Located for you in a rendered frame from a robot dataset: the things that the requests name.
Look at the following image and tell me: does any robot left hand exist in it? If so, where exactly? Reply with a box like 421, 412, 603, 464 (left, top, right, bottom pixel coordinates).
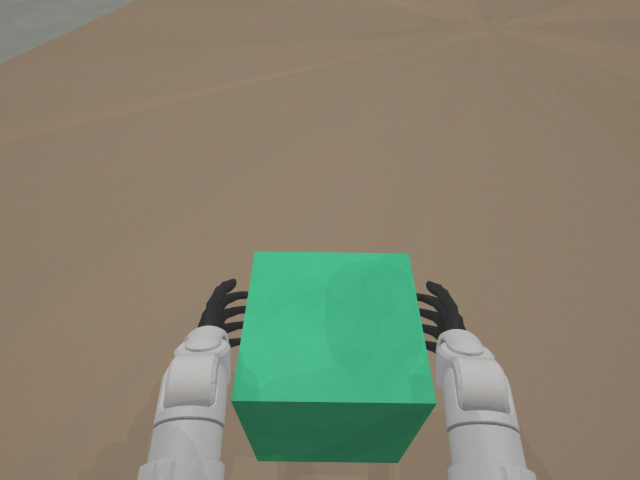
198, 279, 248, 348

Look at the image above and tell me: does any left robot forearm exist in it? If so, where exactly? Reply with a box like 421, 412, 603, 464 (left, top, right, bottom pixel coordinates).
137, 325, 231, 480

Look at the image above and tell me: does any robot right hand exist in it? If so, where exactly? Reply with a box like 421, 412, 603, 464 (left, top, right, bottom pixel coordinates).
416, 281, 466, 354

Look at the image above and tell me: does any right robot forearm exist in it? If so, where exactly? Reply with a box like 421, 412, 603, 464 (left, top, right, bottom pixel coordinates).
435, 329, 537, 480

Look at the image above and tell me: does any carton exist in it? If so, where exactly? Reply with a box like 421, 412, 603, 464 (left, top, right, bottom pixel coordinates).
231, 251, 437, 463

